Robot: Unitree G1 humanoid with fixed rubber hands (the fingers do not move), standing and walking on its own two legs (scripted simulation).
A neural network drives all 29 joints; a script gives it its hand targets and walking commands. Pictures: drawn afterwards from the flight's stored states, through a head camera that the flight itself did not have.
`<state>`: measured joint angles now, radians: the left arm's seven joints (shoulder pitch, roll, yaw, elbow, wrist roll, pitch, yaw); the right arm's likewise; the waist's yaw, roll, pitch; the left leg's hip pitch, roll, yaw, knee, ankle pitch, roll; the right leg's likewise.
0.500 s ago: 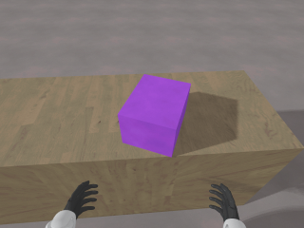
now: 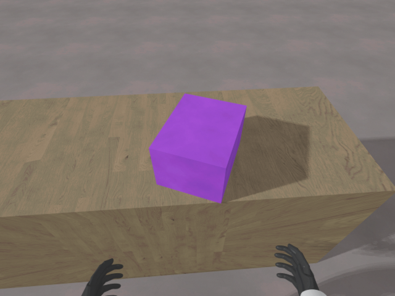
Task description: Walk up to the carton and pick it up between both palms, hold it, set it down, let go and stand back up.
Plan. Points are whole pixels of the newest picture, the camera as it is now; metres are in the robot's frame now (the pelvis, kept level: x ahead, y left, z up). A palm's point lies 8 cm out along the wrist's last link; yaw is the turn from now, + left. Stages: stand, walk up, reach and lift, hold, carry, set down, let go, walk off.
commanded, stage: let go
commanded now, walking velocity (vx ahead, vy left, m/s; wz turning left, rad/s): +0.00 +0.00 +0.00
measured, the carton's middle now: (201, 144) +0.55 -0.01 -0.04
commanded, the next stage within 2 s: stand in 0.50 s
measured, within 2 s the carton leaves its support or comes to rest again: neither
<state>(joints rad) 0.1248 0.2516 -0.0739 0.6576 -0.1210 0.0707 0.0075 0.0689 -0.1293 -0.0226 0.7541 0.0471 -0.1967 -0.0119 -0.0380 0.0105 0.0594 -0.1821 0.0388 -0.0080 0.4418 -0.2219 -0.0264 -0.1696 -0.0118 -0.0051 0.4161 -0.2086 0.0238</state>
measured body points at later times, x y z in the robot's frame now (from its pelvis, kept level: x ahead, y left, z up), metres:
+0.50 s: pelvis +0.00 +0.00 +0.00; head +0.01 -0.01 +0.45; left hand +0.17 +0.22 -0.10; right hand +0.17 -0.23 -0.09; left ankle +0.01 +0.14 -0.74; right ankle +0.01 -0.13 -0.74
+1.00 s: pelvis +0.00 +0.00 +0.00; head -0.01 +0.00 +0.45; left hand +0.14 +0.26 -0.09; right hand +0.12 -0.29 -0.10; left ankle +0.01 +0.14 -0.74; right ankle +0.01 -0.13 -0.74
